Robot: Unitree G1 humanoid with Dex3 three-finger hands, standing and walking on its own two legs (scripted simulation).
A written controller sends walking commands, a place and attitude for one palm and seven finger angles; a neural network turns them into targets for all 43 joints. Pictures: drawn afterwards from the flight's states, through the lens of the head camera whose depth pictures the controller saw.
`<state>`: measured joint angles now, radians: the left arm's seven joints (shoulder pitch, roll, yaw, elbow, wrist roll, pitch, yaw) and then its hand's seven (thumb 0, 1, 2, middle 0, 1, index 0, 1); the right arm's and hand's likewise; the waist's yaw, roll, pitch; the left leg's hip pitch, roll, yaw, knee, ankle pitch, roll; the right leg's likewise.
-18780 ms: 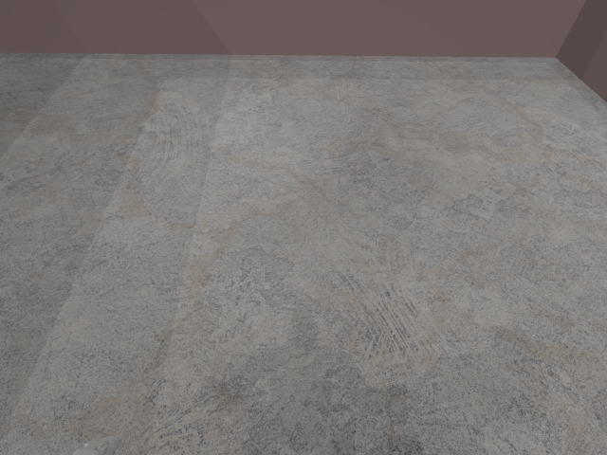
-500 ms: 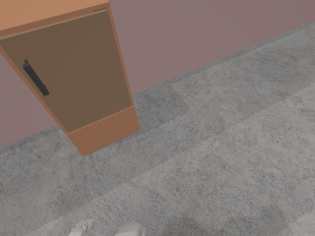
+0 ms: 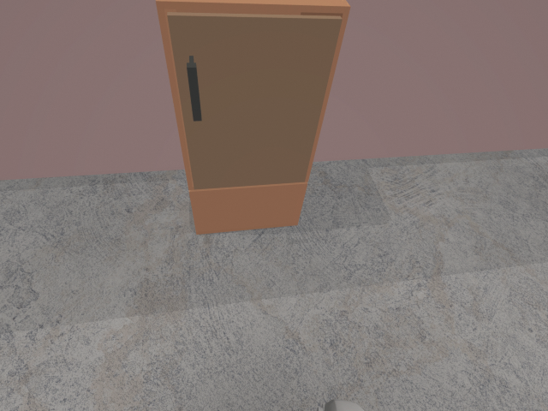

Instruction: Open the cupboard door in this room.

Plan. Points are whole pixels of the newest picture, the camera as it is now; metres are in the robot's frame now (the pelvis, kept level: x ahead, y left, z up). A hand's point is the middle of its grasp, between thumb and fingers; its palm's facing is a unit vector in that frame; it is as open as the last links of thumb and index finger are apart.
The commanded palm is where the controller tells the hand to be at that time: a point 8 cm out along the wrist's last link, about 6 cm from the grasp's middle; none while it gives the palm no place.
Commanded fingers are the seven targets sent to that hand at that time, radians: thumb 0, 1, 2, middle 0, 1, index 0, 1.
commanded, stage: turn to face it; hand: left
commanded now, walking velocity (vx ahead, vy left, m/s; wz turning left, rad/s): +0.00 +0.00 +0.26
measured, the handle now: (194, 89) +0.84 +0.27 -0.03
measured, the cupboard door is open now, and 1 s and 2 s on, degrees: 0 0 0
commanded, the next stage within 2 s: take the last steps up to it in 0.18 s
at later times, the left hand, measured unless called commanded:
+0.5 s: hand out of the picture -0.02 +0.14 -0.16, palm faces +0.17 -0.96 -0.23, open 7.3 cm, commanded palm none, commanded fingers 0.00 0.90 0.90 -0.20 -0.30 -0.20 -0.30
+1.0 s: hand out of the picture +0.05 +0.18 -0.17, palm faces +0.16 -0.97 -0.16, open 7.4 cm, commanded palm none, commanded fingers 0.00 0.90 0.90 -0.20 -0.30 -0.20 -0.30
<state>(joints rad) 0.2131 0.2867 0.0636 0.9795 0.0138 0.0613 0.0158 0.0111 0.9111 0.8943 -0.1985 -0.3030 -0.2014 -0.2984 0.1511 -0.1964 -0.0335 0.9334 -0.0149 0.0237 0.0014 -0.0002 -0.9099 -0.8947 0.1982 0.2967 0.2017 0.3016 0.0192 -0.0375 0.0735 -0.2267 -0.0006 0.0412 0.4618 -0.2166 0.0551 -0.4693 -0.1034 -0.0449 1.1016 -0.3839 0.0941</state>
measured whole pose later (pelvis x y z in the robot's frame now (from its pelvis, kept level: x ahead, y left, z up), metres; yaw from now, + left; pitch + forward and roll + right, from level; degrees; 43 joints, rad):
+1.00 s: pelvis +0.06 +0.00 +0.00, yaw +7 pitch -1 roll +0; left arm 0.28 0.20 0.07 1.08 0.02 0.02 -0.03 0.01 0.91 0.89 -0.20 -0.30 -0.20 -0.30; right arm 0.37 -0.12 -0.04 1.11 -0.02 -0.04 -0.02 0.00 -0.92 -0.89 0.20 0.30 0.20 0.30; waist -0.01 -0.03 0.02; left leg -0.04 0.07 0.15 0.33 -0.26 -0.01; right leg -0.57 -0.12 -0.06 1.02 -0.20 0.04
